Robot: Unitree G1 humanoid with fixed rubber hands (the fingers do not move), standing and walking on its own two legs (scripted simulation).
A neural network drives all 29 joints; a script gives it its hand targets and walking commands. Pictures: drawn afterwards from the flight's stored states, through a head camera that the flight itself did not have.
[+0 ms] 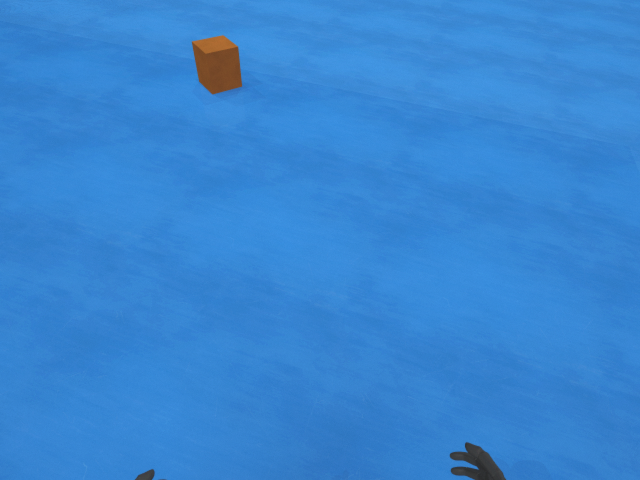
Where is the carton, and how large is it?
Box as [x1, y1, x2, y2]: [192, 35, 241, 93]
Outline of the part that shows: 223,35 192,41 199,81 211,93 241,86 237,46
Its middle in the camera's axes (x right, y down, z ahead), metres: -0.63 -1.12 +2.44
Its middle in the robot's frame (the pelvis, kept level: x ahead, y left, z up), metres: +2.54 +0.54 -0.64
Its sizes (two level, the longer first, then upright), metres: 0.210 0.200 0.250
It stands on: the floor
